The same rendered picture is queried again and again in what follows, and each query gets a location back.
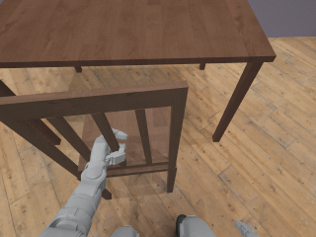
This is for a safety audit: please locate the table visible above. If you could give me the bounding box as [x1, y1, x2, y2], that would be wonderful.
[0, 0, 277, 145]

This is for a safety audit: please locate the right robot foot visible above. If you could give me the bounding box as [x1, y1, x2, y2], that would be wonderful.
[176, 214, 186, 237]

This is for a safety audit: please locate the left robot upper arm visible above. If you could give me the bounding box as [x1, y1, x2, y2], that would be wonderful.
[40, 227, 87, 237]

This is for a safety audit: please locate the right robot hand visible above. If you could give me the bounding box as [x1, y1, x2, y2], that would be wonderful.
[234, 220, 259, 237]

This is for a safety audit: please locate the left robot hand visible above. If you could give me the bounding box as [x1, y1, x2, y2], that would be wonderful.
[90, 128, 128, 167]

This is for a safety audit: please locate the chair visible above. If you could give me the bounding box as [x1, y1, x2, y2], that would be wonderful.
[0, 80, 189, 200]

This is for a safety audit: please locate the robot left forearm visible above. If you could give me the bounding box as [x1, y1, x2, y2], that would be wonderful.
[38, 160, 107, 237]

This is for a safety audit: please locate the right robot thigh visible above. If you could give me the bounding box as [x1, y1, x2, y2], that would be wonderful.
[179, 218, 216, 237]

